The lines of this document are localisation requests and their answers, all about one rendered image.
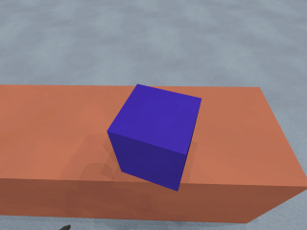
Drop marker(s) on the pedestal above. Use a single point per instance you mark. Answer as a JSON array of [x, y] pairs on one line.
[[57, 161]]

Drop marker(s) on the carton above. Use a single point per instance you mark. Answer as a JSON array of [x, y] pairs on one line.
[[152, 133]]

